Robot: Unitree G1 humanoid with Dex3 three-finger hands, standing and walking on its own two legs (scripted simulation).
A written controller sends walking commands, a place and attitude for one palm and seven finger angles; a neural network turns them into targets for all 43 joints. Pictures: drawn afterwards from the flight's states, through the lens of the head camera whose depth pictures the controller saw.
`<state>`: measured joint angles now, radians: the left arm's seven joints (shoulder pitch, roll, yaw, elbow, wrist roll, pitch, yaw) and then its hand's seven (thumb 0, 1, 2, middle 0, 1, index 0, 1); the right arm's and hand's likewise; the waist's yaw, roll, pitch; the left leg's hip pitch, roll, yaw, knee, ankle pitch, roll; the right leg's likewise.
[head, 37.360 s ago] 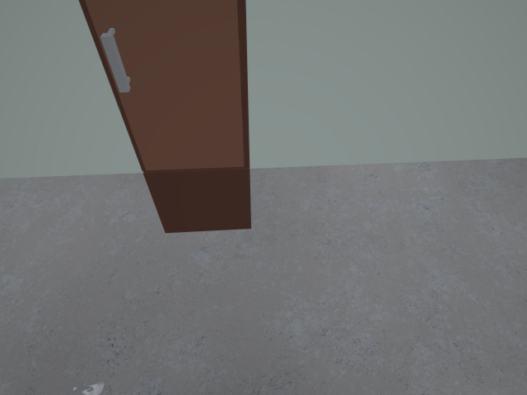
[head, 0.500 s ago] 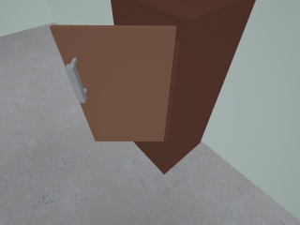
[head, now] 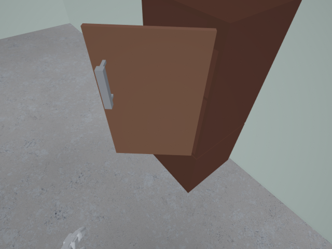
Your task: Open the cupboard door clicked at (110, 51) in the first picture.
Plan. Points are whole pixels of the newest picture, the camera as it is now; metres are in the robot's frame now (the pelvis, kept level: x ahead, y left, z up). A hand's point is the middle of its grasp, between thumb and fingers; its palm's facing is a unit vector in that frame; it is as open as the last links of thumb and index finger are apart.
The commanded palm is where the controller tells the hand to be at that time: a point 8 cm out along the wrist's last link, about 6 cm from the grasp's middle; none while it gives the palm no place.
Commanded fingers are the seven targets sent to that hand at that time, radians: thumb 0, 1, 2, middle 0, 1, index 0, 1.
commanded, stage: raise the hand with hooked fingers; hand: left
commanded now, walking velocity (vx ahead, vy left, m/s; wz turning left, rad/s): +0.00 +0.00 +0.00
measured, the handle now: (106, 85) +0.56 +0.22 +0.09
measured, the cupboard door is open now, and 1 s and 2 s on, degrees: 49 49 49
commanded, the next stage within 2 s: move the hooked fingers beside the handle in 1.98 s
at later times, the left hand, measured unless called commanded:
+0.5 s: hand (88, 227) +0.17 +0.18 +0.00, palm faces +0.07 -0.99 -0.09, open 9.8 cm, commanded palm +0.15 +0.24 +0.00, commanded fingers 0.00 0.15 0.58 -0.25 -0.78 -0.25 -0.78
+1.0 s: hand (74, 187) +0.24 +0.22 +0.05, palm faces +0.04 -1.00 -0.06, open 12.8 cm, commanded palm +0.21 +0.28 +0.06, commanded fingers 0.00 -0.43 0.33 -0.29 -1.15 -0.29 -1.15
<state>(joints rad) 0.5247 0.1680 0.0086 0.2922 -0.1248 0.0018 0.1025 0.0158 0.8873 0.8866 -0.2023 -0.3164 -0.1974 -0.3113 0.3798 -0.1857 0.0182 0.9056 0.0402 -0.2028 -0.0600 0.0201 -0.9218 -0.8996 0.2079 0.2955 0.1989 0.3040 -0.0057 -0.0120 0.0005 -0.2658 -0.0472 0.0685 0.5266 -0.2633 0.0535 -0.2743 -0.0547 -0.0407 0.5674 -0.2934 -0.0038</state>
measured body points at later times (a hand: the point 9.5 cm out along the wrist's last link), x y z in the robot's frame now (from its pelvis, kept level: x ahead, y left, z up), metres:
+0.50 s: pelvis -0.01 -0.04 -0.07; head +0.04 -0.03 +0.38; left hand +0.16 +0.24 +0.00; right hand +0.23 -0.25 -0.13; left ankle +0.01 +0.08 -0.73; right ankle +0.01 -0.13 -0.73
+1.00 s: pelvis +0.01 -0.02 -0.03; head +0.04 -0.02 +0.42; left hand +0.23 +0.28 +0.05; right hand +0.17 -0.28 -0.10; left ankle +0.01 +0.08 -0.73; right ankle +0.01 -0.13 -0.73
